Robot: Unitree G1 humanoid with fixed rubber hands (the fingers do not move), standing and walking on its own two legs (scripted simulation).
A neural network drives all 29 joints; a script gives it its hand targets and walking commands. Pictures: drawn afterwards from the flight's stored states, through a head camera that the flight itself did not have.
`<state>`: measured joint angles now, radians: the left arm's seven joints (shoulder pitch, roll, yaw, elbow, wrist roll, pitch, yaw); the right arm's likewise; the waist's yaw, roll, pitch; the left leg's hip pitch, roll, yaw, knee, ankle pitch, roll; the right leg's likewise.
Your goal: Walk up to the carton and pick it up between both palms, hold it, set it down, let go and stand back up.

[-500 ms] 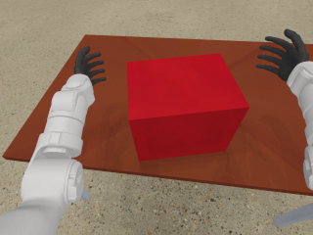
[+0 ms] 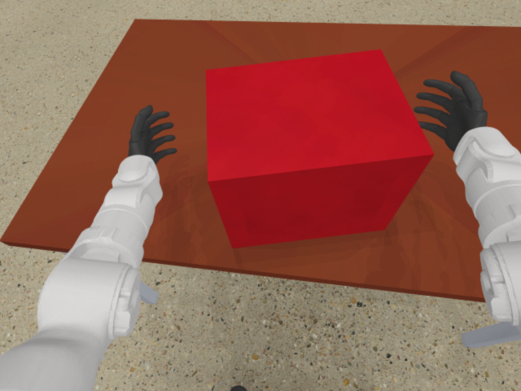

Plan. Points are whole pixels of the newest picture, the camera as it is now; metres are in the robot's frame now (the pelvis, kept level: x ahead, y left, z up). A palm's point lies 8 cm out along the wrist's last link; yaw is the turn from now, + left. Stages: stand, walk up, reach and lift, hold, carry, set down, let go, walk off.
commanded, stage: reach and lift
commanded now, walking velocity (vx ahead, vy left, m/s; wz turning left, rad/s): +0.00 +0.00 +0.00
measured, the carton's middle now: (301, 155) +0.51 +0.02 +0.02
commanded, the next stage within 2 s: none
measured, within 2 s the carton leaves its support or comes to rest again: neither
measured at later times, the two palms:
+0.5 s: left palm (166, 163) +0.44 +0.24 +0.05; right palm (456, 135) +0.52 -0.20 +0.09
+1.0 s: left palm (179, 163) +0.44 +0.22 +0.05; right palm (426, 138) +0.51 -0.16 +0.08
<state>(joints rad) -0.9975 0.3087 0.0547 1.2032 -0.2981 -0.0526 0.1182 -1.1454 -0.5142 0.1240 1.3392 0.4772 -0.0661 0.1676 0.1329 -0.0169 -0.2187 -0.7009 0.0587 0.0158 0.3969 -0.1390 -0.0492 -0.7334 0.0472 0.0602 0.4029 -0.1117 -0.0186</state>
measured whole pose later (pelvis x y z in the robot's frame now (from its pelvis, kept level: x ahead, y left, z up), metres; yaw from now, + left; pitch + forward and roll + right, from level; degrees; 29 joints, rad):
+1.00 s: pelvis +0.00 +0.00 -0.01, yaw +0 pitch +31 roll +0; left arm -1.00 0.19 0.04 1.25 -0.22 -0.19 0.12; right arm -1.14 -0.40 0.13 1.37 0.34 -0.18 0.09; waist 0.14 -0.02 -0.31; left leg -0.83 0.07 0.02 0.43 -0.14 -0.05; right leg -0.85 0.05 0.06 0.41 -0.10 -0.02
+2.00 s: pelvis +0.00 +0.01 +0.00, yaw +0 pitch +24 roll +0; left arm -0.94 0.12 0.32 1.26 0.03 -0.24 0.13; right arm -1.07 -0.30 -0.29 1.39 -0.16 -0.27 0.08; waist 0.14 -0.02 -0.22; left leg -0.68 0.06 0.02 0.43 -0.16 -0.05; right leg -0.70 0.05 0.06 0.41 -0.12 -0.01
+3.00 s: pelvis -0.02 +0.02 +0.01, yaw +1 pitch +14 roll +0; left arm -0.88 0.12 0.25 1.20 -0.10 -0.13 0.14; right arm -0.95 -0.24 -0.31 1.30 -0.03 -0.18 0.06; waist 0.10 -0.02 -0.23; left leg -0.52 0.04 0.01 0.42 -0.15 -0.03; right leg -0.52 0.03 0.05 0.39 -0.11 0.00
